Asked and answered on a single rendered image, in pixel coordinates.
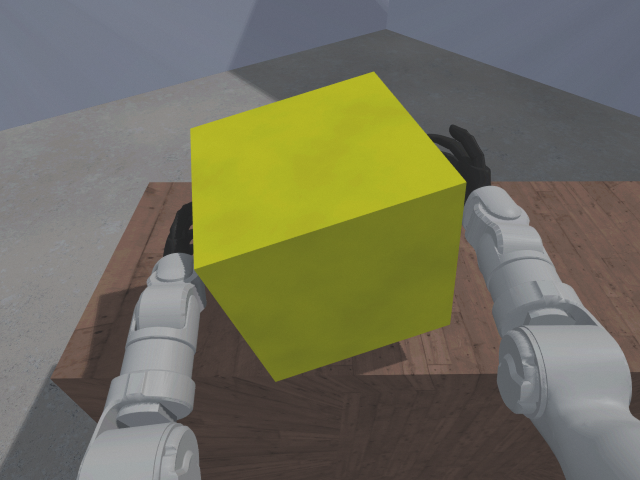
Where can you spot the robot right upper arm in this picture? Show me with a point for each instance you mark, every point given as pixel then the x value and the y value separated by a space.
pixel 572 383

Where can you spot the robot left forearm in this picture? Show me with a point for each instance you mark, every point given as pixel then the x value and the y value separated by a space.
pixel 155 384

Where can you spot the pedestal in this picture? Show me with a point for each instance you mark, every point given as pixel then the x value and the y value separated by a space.
pixel 423 408

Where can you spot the robot right hand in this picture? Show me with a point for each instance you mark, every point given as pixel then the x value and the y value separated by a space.
pixel 468 159

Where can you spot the carton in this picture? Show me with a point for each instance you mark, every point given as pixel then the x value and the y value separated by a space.
pixel 325 225

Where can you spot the robot left upper arm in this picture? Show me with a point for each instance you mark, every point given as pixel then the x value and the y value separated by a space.
pixel 167 451

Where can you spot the robot left hand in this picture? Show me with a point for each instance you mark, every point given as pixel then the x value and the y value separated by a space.
pixel 178 240

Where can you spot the robot right forearm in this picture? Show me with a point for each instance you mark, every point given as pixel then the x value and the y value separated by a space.
pixel 519 274

